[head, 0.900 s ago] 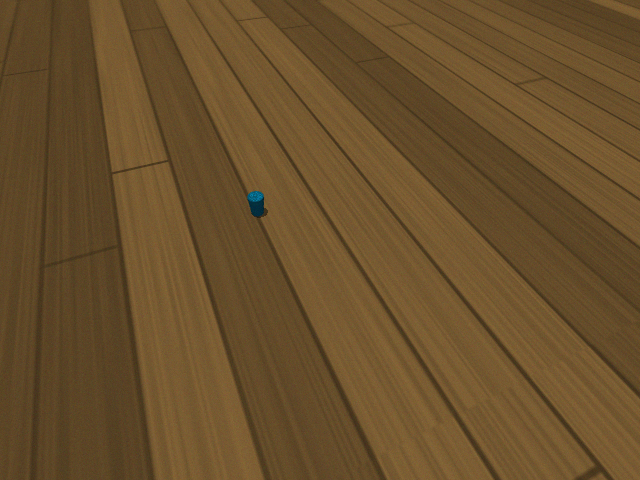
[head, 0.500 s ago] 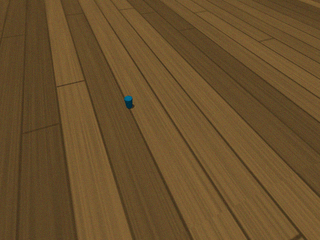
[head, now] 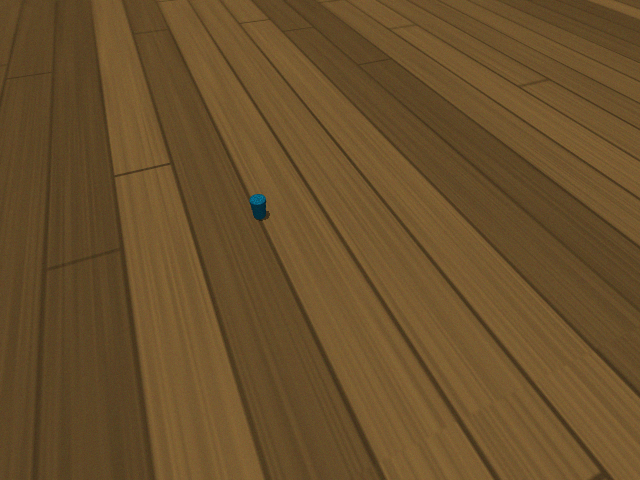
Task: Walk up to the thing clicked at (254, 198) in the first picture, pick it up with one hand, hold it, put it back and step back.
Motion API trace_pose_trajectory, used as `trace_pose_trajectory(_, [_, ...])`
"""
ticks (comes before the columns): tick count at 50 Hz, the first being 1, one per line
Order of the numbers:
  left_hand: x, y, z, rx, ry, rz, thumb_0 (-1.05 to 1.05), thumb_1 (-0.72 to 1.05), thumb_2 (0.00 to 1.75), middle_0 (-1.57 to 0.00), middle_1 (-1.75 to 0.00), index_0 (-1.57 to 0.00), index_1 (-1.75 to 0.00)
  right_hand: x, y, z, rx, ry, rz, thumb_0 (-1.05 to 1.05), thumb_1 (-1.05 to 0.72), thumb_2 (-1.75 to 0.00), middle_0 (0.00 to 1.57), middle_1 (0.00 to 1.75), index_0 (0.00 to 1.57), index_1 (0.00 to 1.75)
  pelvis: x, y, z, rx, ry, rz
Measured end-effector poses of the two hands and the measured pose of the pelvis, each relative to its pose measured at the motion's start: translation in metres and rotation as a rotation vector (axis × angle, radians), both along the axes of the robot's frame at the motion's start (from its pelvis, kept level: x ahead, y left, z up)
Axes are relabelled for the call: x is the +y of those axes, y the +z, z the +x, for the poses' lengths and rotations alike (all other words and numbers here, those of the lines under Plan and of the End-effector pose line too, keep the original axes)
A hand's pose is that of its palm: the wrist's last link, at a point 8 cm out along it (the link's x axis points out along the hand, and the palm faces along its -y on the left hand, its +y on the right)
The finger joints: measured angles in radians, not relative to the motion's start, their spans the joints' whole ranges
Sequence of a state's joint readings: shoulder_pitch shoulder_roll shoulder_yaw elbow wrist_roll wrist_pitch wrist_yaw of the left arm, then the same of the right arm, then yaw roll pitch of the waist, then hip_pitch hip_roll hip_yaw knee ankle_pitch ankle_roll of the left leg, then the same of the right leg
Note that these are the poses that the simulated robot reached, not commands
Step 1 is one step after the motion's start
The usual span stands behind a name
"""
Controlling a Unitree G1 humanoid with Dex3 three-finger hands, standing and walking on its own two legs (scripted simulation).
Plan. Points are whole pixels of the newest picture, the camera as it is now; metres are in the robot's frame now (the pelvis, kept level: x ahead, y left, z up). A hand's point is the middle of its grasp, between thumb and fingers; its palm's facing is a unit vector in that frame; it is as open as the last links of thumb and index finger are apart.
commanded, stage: stand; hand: left
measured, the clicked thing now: (258, 207) +1.35 +0.29 -0.73
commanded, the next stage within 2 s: walk up in 0.22 s
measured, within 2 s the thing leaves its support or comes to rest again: neither
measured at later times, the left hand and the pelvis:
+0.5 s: hand out of the picture +0.06 +0.32 -0.16, palm faces +0.07 -0.92 -0.37, open 7.4 cm; pelvis +0.05 +0.03 -0.01, yaw +4 degrees
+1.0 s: hand (144, 347) +0.37 +0.31 -0.15, palm faces -0.02 -0.92 -0.39, open 7.4 cm; pelvis +0.26 +0.03 -0.03, yaw +2 degrees
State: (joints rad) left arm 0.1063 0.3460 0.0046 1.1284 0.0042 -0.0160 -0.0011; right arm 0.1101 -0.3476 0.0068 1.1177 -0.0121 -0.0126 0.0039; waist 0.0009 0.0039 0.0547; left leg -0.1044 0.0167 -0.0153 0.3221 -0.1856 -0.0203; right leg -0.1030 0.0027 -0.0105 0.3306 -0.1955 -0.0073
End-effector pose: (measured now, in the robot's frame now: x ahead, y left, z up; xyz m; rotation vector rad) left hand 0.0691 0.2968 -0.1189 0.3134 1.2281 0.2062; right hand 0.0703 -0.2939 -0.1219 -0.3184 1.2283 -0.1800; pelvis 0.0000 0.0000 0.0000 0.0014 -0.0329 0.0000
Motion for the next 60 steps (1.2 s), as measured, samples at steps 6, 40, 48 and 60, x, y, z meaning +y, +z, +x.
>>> trace_pose_trajectory(6, [0.000,0.000,-0.002,0.004,0.002,0.001,0.01,0.91,0.90,-0.20,-0.30,-0.20,-0.30,0.000,0.000,-0.001,0.004,-0.002,0.001,0.01,-0.91,-0.89,0.20,0.30,0.20,0.29,0.000,0.000,0.000,-0.001,0.001,0.000])
trace_pose_trajectory(40, [0.093,0.001,0.130,-0.044,-0.021,-0.006,0.01,0.91,0.90,-0.20,-0.30,-0.20,-0.30,0.038,0.025,0.137,-0.087,0.047,-0.053,0.01,-0.90,-0.89,0.20,0.30,0.20,0.30,0.062,-0.008,0.157,-0.020,0.038,0.016])
trace_pose_trajectory(48, [0.069,0.008,0.259,-0.143,-0.084,0.029,0.01,0.91,0.90,-0.20,-0.30,-0.20,-0.30,0.015,-0.010,0.190,-0.034,0.003,-0.016,0.01,-0.90,-0.89,0.21,0.30,0.20,0.30,0.042,-0.026,0.240,-0.015,0.030,0.027])
trace_pose_trajectory(60, [0.052,0.021,0.331,-0.164,-0.030,0.033,0.01,0.90,0.90,-0.20,-0.30,-0.21,-0.30,0.014,0.000,0.342,-0.089,0.098,0.005,0.01,-0.91,-0.89,0.20,0.30,0.20,0.29,0.034,-0.014,0.339,-0.010,0.042,-0.011])
